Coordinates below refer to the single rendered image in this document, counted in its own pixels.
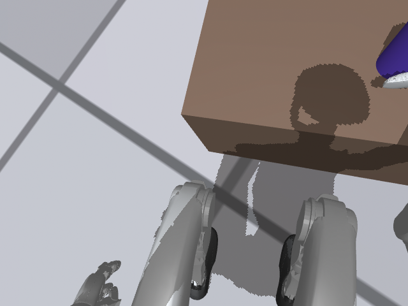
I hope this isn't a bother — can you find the right robot hand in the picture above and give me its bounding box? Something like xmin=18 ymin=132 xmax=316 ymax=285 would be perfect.
xmin=383 ymin=72 xmax=408 ymax=89

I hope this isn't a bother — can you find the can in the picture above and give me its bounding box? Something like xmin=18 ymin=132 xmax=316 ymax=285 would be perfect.
xmin=376 ymin=22 xmax=408 ymax=79

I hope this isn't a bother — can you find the right robot foot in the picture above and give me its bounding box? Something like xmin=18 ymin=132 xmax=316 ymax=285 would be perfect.
xmin=275 ymin=234 xmax=296 ymax=306

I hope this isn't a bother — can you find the left robot hand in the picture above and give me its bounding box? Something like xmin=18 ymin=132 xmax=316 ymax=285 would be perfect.
xmin=73 ymin=260 xmax=121 ymax=306

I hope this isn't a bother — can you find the left robot foot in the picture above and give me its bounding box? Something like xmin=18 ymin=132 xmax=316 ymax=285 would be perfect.
xmin=190 ymin=227 xmax=218 ymax=300

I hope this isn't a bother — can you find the right robot arm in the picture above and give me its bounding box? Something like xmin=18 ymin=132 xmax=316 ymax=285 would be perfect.
xmin=393 ymin=203 xmax=408 ymax=252

